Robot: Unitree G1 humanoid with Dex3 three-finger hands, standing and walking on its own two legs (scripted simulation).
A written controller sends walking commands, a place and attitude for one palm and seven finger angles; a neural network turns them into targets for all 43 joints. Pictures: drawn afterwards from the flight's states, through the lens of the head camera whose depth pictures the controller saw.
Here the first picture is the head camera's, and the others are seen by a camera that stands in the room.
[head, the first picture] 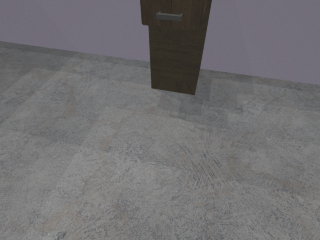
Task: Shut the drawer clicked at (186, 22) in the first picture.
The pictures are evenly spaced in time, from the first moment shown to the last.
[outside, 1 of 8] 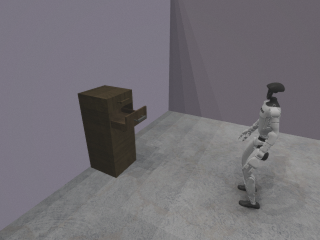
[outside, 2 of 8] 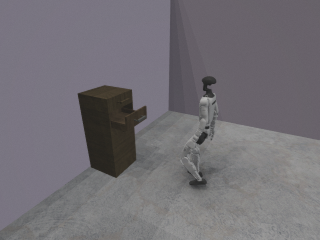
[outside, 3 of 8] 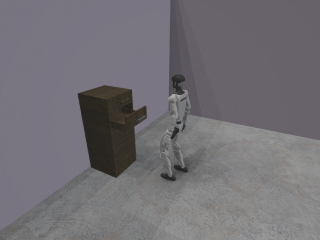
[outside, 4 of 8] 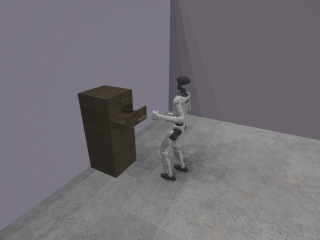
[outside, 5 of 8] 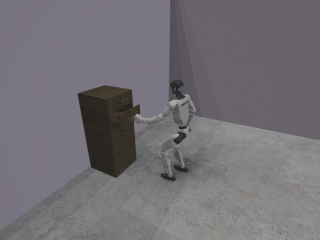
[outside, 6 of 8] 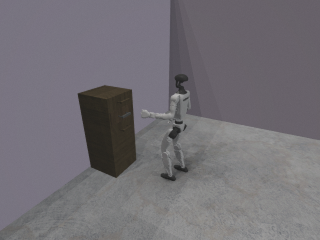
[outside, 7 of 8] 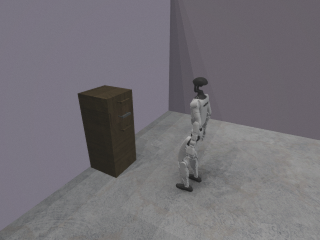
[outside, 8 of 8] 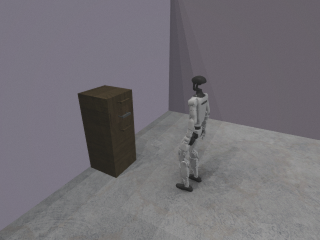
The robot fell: no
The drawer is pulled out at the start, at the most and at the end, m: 0.22 0.22 0.00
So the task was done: yes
